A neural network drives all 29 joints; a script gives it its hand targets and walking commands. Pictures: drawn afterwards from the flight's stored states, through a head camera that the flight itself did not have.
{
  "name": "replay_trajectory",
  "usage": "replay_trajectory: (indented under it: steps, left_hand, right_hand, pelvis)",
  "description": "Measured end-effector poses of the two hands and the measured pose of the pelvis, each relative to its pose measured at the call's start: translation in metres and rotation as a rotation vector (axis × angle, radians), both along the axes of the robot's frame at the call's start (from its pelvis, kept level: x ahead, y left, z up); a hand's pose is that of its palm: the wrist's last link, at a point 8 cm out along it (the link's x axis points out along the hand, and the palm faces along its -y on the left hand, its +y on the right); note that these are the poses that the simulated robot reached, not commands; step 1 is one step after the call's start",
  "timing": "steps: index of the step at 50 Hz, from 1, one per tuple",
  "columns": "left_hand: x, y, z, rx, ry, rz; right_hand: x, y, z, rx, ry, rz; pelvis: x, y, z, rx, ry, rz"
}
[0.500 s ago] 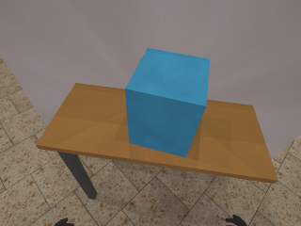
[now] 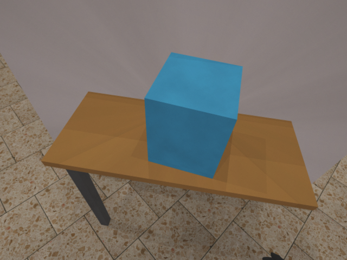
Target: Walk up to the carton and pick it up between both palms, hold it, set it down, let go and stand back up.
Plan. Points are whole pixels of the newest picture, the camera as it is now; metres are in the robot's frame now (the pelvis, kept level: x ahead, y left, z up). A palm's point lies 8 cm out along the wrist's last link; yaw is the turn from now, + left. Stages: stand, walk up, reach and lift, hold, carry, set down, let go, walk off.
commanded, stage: reach and lift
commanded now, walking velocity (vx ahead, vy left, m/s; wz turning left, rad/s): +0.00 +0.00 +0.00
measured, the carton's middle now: (192, 116) +0.49 -0.02 +0.05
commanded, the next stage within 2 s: none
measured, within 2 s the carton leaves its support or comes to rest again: neither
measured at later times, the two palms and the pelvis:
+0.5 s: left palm (66, 241) +0.17 +0.25 -0.06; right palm out of the picture +0.15 -0.23 -0.04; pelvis +0.00 -0.01 +0.02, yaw -7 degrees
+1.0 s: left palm (76, 215) +0.22 +0.24 -0.03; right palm (272, 255) +0.16 -0.20 -0.01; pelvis +0.04 +0.04 +0.03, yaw -11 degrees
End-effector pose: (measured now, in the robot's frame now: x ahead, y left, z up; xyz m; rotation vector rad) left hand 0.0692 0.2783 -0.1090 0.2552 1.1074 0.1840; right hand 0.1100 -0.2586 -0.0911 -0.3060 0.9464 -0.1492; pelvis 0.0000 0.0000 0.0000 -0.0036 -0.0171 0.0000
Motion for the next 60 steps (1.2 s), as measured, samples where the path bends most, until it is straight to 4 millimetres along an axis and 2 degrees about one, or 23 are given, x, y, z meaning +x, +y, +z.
replay_trajectory:
  steps: [2,5,9,12,16,21,28,32,35,41,47,52,60]
  left_hand:
    - [0.011,0.001,-0.005,0.028,0.047,0.01]
    - [0.049,-0.005,-0.007,0.037,0.015,-0.013]
    - [0.101,-0.026,0.016,-0.004,-0.154,-0.045]
    - [0.12,-0.041,0.035,-0.037,-0.229,-0.069]
    - [0.119,-0.046,0.044,-0.063,-0.222,-0.066]
    - [0.106,-0.038,0.045,-0.071,-0.184,-0.039]
    - [0.111,-0.026,0.057,-0.087,-0.268,-0.058]
    - [0.122,-0.024,0.065,-0.107,-0.313,-0.101]
    - [0.13,-0.024,0.071,-0.123,-0.347,-0.13]
    - [0.145,-0.028,0.078,-0.152,-0.421,-0.157]
    - [0.152,-0.037,0.08,-0.178,-0.476,-0.175]
    - [0.154,-0.046,0.082,-0.196,-0.508,-0.18]
    - [0.167,-0.053,0.095,-0.207,-0.609,-0.195]
  right_hand:
    - [0.008,-0.003,-0.012,0.018,-0.021,-0.018]
    - [0.023,0.002,-0.021,0.045,-0.077,-0.014]
    - [0.03,0.014,-0.005,0.087,-0.175,0.01]
    - [0.026,0.016,0.014,0.092,-0.219,-0.001]
    - [0.021,0.009,0.032,0.061,-0.249,-0.031]
    - [0.029,0.01,0.046,0.05,-0.279,-0.054]
    - [0.048,0.045,0.054,0.119,-0.335,-0.058]
    - [0.052,0.064,0.055,0.153,-0.357,-0.083]
    - [0.052,0.071,0.057,0.16,-0.371,-0.105]
    - [0.05,0.068,0.067,0.141,-0.411,-0.135]
    - [0.053,0.062,0.076,0.13,-0.451,-0.152]
    - [0.056,0.064,0.079,0.148,-0.469,-0.163]
    - [0.07,0.074,0.086,0.187,-0.538,-0.176]
  pelvis:
    - [-0.004,-0.003,-0.007,0.012,0.008,-0.035]
    - [-0.011,-0.009,-0.017,0.023,-0.005,-0.066]
    - [-0.012,-0.017,-0.01,0.034,-0.043,-0.08]
    - [-0.007,-0.022,0.002,0.038,-0.062,-0.084]
    - [-0.001,-0.021,0.012,0.038,-0.08,-0.097]
    - [0.001,-0.015,0.017,0.035,-0.081,-0.116]
    - [0.007,-0.002,0.021,0.025,-0.055,-0.126]
    - [0.014,0.009,0.024,0.015,-0.052,-0.137]
    - [0.019,0.018,0.026,0.009,-0.052,-0.149]
    - [0.03,0.033,0.028,0.001,-0.045,-0.172]
    - [0.039,0.042,0.029,-0.006,-0.041,-0.183]
    - [0.044,0.045,0.03,-0.008,-0.041,-0.188]
    - [0.049,0.043,0.03,-0.008,-0.039,-0.187]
